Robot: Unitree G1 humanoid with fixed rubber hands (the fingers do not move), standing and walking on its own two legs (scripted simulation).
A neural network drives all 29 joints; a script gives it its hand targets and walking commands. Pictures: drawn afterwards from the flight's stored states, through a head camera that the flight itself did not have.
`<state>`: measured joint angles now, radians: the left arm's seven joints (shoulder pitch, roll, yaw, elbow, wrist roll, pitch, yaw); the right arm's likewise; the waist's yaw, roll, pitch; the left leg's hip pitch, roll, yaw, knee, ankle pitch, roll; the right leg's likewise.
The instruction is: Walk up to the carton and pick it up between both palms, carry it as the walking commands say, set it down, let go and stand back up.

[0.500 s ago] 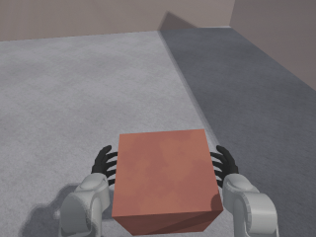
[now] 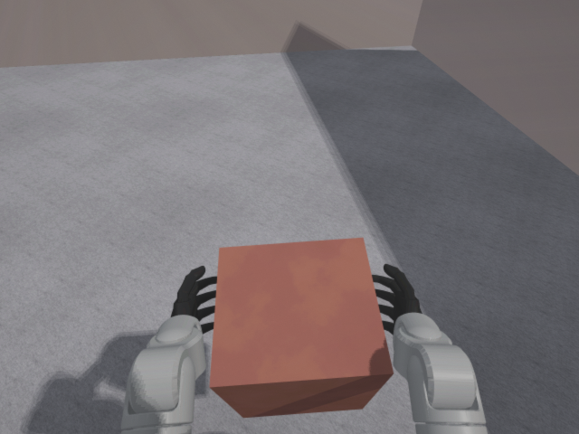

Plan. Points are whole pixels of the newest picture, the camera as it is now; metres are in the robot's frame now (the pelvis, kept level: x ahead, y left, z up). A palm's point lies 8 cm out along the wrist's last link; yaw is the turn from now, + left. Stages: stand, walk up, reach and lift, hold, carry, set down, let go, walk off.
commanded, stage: carry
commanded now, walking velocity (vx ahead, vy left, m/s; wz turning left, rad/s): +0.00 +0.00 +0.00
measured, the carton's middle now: (297, 336) +0.28 +0.00 -0.01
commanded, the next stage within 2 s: none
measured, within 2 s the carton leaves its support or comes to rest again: neither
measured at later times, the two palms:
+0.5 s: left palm (176, 335) +0.25 +0.16 +0.05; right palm (396, 332) +0.25 -0.13 +0.05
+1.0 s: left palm (186, 325) +0.26 +0.14 +0.05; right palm (403, 321) +0.26 -0.14 +0.06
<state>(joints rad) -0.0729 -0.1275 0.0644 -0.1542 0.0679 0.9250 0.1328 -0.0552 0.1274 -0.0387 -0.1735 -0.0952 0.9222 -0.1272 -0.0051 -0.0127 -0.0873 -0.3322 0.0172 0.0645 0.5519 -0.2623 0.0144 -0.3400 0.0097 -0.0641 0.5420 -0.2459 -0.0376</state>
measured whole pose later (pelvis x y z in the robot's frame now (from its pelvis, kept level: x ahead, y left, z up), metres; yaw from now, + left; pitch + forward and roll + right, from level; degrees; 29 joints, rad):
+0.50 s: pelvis -0.01 +0.01 +0.00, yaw +0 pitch +3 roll +0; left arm -0.07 -0.13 0.07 -0.12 0.05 0.87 0.13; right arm -0.06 0.13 -0.04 -0.14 -0.09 0.88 -0.14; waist 0.00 0.01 -0.08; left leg -0.34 0.00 0.08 0.51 -0.22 0.03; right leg -0.36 -0.01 -0.06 0.51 -0.20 -0.02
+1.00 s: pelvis +0.00 +0.00 +0.00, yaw +0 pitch +2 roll +0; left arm -0.09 -0.13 0.09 -0.08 0.06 0.89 0.13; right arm -0.09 0.13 -0.06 -0.10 -0.09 0.91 -0.15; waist -0.01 -0.01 -0.10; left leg -0.32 0.02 0.08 0.53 -0.25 0.02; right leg -0.33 0.00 -0.06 0.52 -0.23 -0.03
